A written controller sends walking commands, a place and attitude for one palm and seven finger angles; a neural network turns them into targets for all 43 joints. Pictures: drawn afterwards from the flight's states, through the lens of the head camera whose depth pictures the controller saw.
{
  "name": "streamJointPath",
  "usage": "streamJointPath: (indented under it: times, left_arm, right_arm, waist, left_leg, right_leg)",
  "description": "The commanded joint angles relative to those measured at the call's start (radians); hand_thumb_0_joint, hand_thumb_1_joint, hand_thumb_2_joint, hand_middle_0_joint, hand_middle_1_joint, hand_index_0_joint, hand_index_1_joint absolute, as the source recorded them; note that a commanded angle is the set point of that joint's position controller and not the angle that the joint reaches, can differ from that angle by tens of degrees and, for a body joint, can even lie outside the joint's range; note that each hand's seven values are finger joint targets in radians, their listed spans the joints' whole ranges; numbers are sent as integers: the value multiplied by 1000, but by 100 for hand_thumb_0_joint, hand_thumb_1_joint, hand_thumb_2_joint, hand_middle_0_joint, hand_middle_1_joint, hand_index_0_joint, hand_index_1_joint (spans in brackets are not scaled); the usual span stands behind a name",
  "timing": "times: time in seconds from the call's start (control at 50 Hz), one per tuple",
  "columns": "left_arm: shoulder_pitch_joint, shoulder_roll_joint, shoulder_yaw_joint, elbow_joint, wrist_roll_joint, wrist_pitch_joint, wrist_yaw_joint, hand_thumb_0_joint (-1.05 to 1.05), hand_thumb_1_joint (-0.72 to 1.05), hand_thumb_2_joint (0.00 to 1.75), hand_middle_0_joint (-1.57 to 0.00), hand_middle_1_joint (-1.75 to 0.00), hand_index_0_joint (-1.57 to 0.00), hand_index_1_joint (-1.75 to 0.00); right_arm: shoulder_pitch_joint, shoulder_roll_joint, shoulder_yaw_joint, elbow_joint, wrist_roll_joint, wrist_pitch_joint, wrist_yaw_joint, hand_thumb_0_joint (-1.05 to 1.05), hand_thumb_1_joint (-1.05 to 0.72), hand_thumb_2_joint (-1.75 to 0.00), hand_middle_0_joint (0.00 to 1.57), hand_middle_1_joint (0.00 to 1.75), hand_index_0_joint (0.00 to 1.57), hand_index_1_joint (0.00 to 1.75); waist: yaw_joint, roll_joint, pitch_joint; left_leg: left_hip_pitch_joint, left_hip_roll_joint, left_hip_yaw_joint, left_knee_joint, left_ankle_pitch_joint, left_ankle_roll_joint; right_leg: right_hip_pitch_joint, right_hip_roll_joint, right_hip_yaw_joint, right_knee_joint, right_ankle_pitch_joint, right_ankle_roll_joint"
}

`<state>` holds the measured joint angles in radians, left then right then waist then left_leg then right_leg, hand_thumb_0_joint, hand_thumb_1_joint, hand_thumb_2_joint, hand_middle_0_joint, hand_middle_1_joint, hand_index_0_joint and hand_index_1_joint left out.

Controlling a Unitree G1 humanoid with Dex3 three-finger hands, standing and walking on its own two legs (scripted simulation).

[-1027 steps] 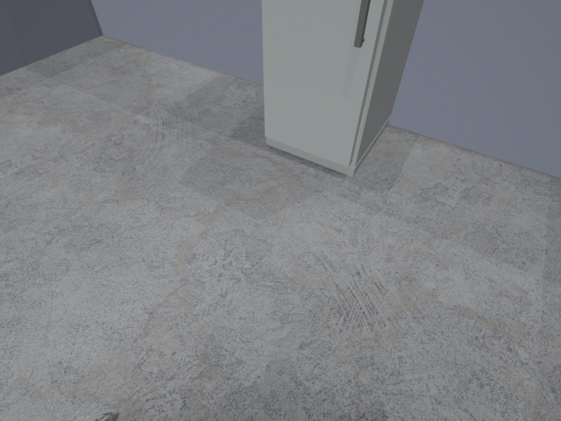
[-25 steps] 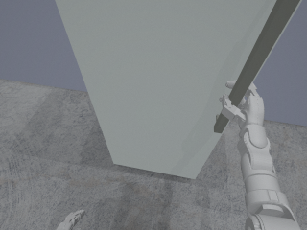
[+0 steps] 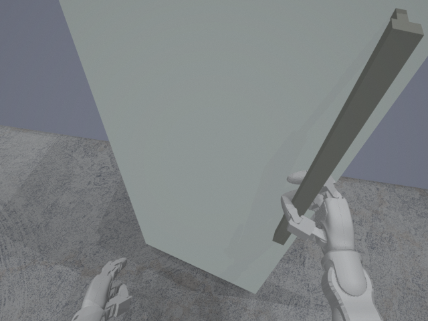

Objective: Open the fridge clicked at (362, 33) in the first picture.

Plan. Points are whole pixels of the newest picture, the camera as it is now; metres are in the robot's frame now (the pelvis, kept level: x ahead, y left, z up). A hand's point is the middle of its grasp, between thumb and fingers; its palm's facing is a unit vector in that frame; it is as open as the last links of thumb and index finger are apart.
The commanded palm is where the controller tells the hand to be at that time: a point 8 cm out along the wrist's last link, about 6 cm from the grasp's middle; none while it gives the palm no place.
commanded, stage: walk backward, drawing the door open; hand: right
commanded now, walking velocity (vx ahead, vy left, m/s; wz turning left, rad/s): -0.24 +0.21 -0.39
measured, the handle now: (317, 167) +0.33 -0.12 +0.17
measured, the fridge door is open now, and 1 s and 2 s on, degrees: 15 48 80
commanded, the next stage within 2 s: stop walking and hold the door back in 1.74 s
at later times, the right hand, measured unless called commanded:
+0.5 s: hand (261, 270) +0.19 -0.04 +0.10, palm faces +0.05 +0.99 -0.14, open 6.6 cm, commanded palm +0.15 -0.09 +0.10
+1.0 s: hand out of the picture +0.08 +0.09 +0.10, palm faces +0.31 +0.94 -0.15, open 6.9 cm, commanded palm +0.04 +0.05 +0.10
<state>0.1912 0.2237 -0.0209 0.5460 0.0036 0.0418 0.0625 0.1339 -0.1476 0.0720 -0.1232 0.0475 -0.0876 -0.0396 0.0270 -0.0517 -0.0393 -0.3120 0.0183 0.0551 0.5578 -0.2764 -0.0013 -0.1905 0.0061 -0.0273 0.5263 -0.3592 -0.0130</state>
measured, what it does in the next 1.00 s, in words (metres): steps to the left, turning right: left foot, then right foot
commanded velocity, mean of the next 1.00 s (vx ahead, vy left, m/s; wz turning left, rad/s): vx -0.17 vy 0.37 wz -0.68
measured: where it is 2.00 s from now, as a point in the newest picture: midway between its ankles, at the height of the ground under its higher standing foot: outside the picture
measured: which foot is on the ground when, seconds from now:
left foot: down 0.00-0.38, up 0.40-0.60, down 0.62-0.90, up 0.92-1.00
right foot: down 0.00-0.66, up 0.68-0.88, down 0.90-1.00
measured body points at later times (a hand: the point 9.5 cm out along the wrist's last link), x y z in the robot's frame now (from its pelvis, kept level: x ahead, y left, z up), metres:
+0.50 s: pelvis -0.08 +0.07 +0.00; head -0.05 +0.08 +0.45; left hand +0.09 +0.27 -0.11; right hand +0.18 -0.09 +0.11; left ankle -0.04 +0.16 -0.69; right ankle -0.08 -0.09 -0.74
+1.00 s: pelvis -0.13 +0.28 -0.01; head -0.11 +0.26 +0.43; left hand +0.12 +0.39 -0.10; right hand +0.06 +0.04 +0.10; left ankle -0.04 +0.32 -0.67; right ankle -0.19 +0.14 -0.74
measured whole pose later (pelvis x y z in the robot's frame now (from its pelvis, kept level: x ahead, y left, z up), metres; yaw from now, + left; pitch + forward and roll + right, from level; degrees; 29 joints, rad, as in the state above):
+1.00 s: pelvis -0.13 +0.28 -0.01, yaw -32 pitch -2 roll +0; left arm 0.19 0.16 0.00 0.58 0.04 -0.11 0.07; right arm 0.07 -0.14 0.19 -0.20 -0.05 -0.07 -0.03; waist 0.08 0.02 0.11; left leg -0.59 -0.01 0.06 1.11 -0.32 -0.03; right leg -0.30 -0.06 -0.01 0.64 -0.30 0.03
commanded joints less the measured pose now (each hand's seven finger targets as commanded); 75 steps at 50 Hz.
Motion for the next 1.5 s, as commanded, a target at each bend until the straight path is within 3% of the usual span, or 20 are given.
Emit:
streamJointPath:
  times: [0.0, 0.12, 0.26, 0.32, 0.4, 0.56, 0.64, 0.7, 0.82, 0.86, 0.88, 0.9, 1.0, 1.08, 1.16, 1.2, 1.3, 1.34, 1.36, 1.48]
  left_arm:
    - [-65, 86, 32, -162, 24, -26, -2, 0, 90, 90, -20, -30, -20, -30]
    - [-74, 80, 31, -187, 29, -14, -11, 0, 90, 90, -20, -30, -20, -30]
    - [-101, 30, 21, -189, 6, -39, 27, 0, 90, 90, -20, -30, -20, -30]
    - [-85, 38, 17, -162, 18, -65, 41, 0, 90, 90, -20, -30, -20, -30]
    - [-81, 56, 36, -132, 68, -89, 27, 0, 90, 90, -20, -30, -20, -30]
    - [-99, 58, 59, -86, 20, -140, 11, 0, 90, 90, -20, -30, -20, -30]
    - [-143, 16, 65, -74, -17, -139, 14, 0, 90, 90, -20, -30, -20, -30]
    - [-142, -18, 48, -56, 27, -153, 47, 0, 90, 90, -20, -30, -20, -30]
    - [-30, -9, 37, -77, 22, -191, 50, 0, 90, 90, -20, -30, -20, -30]
    - [22, 34, 44, -94, 26, -217, 43, 0, 90, 90, -20, -30, -20, -30]
    - [-28, 95, 64, -137, 51, -219, 30, 0, 90, 90, -20, -30, -20, -30]
    - [-104, 123, 77, -143, 49, -209, 25, 0, 90, 90, -20, -30, -20, -30]
    - [-85, 104, 78, -71, 20, -205, -13, 0, 90, 90, -20, -30, -20, -30]
    - [-93, 85, 84, -76, -14, -216, -22, 0, 90, 90, -20, -30, -20, -30]
    - [-107, -15, 70, -65, -26, -213, -12, 0, 90, 90, -20, -30, -20, -30]
    - [-160, -8, 82, -78, -13, -240, 25, 0, 90, 90, -20, -30, -20, -30]
    - [-69, 0, 55, -64, 17, -238, 46, 0, 90, 90, -20, -30, -20, -30]
    - [-57, 100, 91, -87, 40, -246, 38, 0, 90, 90, -20, -30, -20, -30]
    - [-63, 127, 90, -95, 47, -234, 16, 0, 90, 90, -20, -30, -20, -30]
    - [-121, 88, 86, -73, 21, -218, 4, 0, 90, 90, -20, -30, -20, -30]
  right_arm:
    - [-163, -47, -10, -274, -37, -55, -17, 0, -90, -90, 45, 140, 45, 140]
    - [-75, -45, -15, -293, -49, -49, -27, 0, -90, -90, 45, 140, 45, 140]
    - [-42, -54, -50, -268, -41, -59, -29, 0, -90, -90, 45, 140, 45, 140]
    - [-103, -18, 7, -318, -47, -50, -24, 0, -90, -90, 45, 140, 45, 140]
    - [-144, -56, 21, -375, -91, -51, -21, 0, -90, -90, 45, 140, 45, 140]
    - [-145, -11, 46, -335, -86, -69, -21, 0, -90, -90, 45, 140, 45, 140]
    - [-119, -103, -49, -365, -72, -55, -37, 0, -90, -90, 45, 140, 45, 140]
    - [-177, -60, -27, -311, -101, -40, -18, 0, -90, -90, 45, 140, 45, 140]
    - [-277, 20, 92, -374, -100, -53, -5, 0, -90, -90, 45, 140, 45, 140]
    - [-311, 42, 156, -400, -84, -68, 3, 0, -90, -90, 45, 140, 45, 140]
    - [-308, 34, 150, -403, -106, -87, 2, 0, -90, -90, 45, 140, 45, 140]
    - [-282, -11, 95, -380, -130, -103, -3, 0, -90, -90, 45, 140, 45, 140]
    - [-215, 54, 125, -377, -107, -74, 20, 0, -90, -90, 45, 140, 45, 140]
    - [-198, 40, 114, -400, -100, -90, 7, 0, -90, -90, 45, 140, 45, 140]
    - [-168, -99, -26, -489, -87, -104, -12, 0, -90, -90, 45, 140, 45, 140]
    - [-123, -99, -46, -442, -91, -91, 10, 0, -90, -90, 45, 140, 45, 140]
    - [-180, -25, 12, -454, -64, -113, 25, 0, -90, -90, 45, 140, 45, 140]
    - [-179, 4, 49, -447, -80, -125, 25, 0, -90, -90, 45, 140, 45, 140]
    - [-204, -39, 15, -492, -102, -145, 19, 0, -90, -90, 45, 140, 45, 140]
    - [-119, -47, -65, -463, -66, -91, 5, 0, -90, -90, 45, 140, 45, 140]
  waist:
    - [24, -83, -207]
    - [24, 6, -222]
    - [-14, 228, -220]
    - [19, 144, -190]
    - [29, -153, -134]
    - [31, -171, -139]
    - [-13, 253, -168]
    - [-15, 258, -127]
    - [37, 208, -120]
    - [99, -122, -83]
    - [49, -274, -89]
    - [8, -126, -99]
    - [-6, -94, -21]
    - [13, -199, -112]
    - [-5, 265, -204]
    - [-41, 406, -150]
    - [48, 166, -109]
    - [41, -228, -113]
    - [37, -110, -148]
    - [-31, -201, -99]
  left_leg:
    - [-20, 1, 4, 38, 219, -6]
    - [143, 23, 12, -47, 592, 13]
    - [264, 225, -63, -113, 718, 138]
    - [103, 157, 27, -37, 480, 96]
    - [-332, -3, -116, 508, -204, -36]
    - [160, -46, -41, -79, 27, -38]
    - [80, 179, -124, -310, -138, 81]
    - [49, 255, -77, -275, 17, 187]
    - [-20, 170, 82, -240, 115, 93]
    - [-296, 54, 102, 192, 0, -11]
    - [-397, 27, -39, 525, -133, -67]
    - [-376, 53, -171, 712, -112, -59]
    - [-175, 34, -119, 441, -54, -50]
    - [145, -67, 48, -27, -54, -66]
    - [213, 223, -61, -173, 298, 125]
    - [169, 315, -165, -133, 496, 245]
    - [-39, 169, 81, 186, 395, 127]
    - [-467, 14, 16, 594, -286, -30]
    - [-416, 24, -141, 713, -252, -53]
    - [159, -7, -57, 227, -90, -33]
  right_leg:
    - [267, -183, 117, -40, 1166, -7]
    - [137, -125, 81, 2, 1038, 20]
    - [-212, 8, 47, 215, 13, 10]
    - [-53, -41, 51, 23, 163, 4]
    - [167, -407, 611, -197, 916, -184]
    - [-120, -176, 288, -182, 244, -66]
    - [-211, 31, -3, 248, -94, 43]
    - [-322, -27, -35, 741, -143, 44]
    - [-1, -51, -102, 202, -150, 6]
    - [214, -245, 184, -282, 83, -53]
    - [156, -563, 688, -345, 195, -180]
    - [109, -660, 761, -336, 305, -253]
    - [-88, -357, 296, -189, 177, -99]
    - [-146, -198, 205, -171, -10, -38]
    - [-308, 35, -58, 459, -171, 62]
    - [-385, -31, 10, 784, -288, 34]
    - [-17, -72, -54, 72, 36, 30]
    - [303, -543, 667, -248, 606, -137]
    - [249, -624, 782, -284, 473, -227]
    - [-279, -288, 197, -213, -49, -52]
